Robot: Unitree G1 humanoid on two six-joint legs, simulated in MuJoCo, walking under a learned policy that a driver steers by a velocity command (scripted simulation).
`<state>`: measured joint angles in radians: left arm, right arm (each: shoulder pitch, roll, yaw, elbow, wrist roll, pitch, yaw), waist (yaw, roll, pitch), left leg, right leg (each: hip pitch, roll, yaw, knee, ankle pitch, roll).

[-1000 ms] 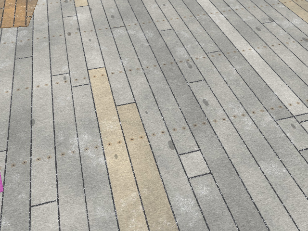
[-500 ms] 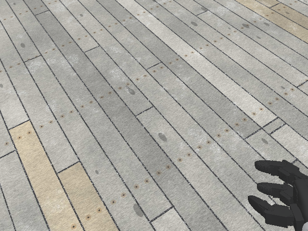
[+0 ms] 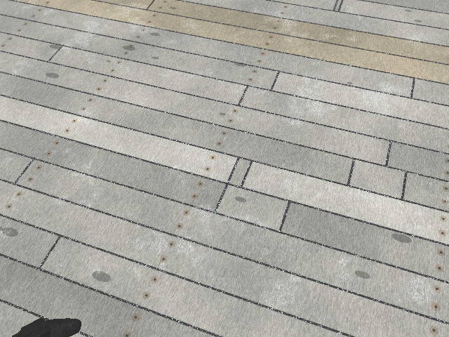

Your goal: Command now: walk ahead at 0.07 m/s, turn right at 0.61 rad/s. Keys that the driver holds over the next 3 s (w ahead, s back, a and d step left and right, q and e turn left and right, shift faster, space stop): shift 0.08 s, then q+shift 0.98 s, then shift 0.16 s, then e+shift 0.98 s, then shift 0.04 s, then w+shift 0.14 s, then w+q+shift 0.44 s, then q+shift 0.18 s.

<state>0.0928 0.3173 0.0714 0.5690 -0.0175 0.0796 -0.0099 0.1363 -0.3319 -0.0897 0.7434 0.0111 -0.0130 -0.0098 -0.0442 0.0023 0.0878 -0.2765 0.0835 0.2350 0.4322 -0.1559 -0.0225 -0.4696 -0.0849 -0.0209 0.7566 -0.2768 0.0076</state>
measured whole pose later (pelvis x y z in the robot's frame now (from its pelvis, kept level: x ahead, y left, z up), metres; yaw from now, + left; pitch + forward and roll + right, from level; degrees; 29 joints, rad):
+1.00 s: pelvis +0.06 +0.02 +0.00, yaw +38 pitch +3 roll -1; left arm 0.07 0.30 0.09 0.70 0.00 -0.04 0.01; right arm 0.15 -0.35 -0.10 0.58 0.04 0.06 -0.03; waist -0.01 0.02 0.02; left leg -0.30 -0.17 -0.35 0.58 -0.30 0.02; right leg -0.35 0.08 0.13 0.48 -0.20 0.04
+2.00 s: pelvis +0.10 +0.01 +0.01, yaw +16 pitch +3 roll +3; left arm 0.19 0.33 0.08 0.58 -0.02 0.04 0.03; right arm 0.06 -0.32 -0.09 0.66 -0.01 -0.01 -0.03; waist 0.01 0.02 0.07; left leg -0.57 -0.03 -0.11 0.98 -0.34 -0.08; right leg -0.32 0.07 0.13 0.47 -0.19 -0.06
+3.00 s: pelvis +0.42 +0.03 -0.03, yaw +19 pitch +1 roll -1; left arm 0.45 0.28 0.05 0.82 0.00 -0.07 0.04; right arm 0.05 -0.31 -0.05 0.58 0.03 -0.04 0.08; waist 0.09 0.03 0.07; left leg -0.73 0.02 0.09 0.75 0.02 0.05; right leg 0.19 -0.03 -0.27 0.34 -0.50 0.05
